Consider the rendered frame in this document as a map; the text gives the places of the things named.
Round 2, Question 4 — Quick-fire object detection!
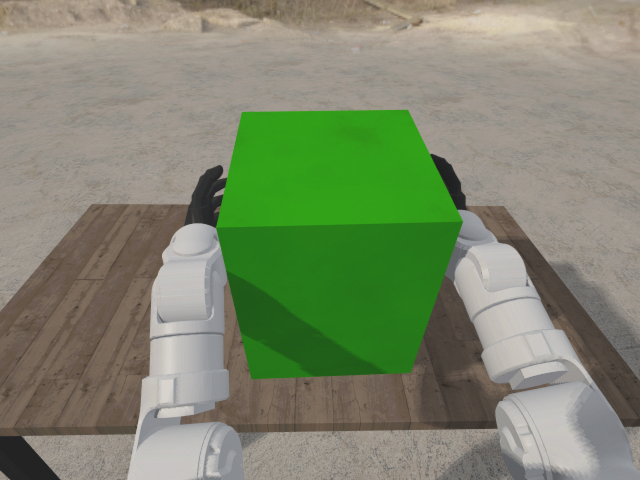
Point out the left robot hand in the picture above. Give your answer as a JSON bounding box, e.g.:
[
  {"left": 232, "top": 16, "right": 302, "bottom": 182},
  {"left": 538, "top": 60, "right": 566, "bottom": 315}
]
[{"left": 184, "top": 165, "right": 227, "bottom": 228}]

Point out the right robot hand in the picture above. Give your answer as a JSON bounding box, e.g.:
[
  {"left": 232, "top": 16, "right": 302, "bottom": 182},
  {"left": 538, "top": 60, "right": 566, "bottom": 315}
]
[{"left": 430, "top": 154, "right": 467, "bottom": 210}]

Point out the robot right upper arm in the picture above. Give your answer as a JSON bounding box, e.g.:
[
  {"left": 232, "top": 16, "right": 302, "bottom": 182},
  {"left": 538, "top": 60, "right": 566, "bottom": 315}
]
[{"left": 495, "top": 381, "right": 640, "bottom": 480}]

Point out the table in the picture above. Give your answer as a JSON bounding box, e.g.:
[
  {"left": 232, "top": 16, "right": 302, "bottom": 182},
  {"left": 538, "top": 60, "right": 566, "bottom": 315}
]
[{"left": 0, "top": 204, "right": 640, "bottom": 480}]

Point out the robot left upper arm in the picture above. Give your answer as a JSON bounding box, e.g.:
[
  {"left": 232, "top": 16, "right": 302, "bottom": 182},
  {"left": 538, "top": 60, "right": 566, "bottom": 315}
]
[{"left": 129, "top": 422, "right": 245, "bottom": 480}]

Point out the robot left forearm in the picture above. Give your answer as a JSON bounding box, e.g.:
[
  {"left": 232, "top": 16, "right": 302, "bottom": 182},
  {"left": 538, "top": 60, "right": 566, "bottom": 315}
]
[{"left": 127, "top": 223, "right": 229, "bottom": 480}]

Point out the carton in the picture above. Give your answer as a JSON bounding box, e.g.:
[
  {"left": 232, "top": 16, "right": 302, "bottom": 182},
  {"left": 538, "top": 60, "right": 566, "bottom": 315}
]
[{"left": 216, "top": 110, "right": 463, "bottom": 379}]

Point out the robot right forearm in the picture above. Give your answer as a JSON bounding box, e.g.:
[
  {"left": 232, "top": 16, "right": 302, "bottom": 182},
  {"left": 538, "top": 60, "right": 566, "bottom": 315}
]
[{"left": 445, "top": 210, "right": 633, "bottom": 463}]

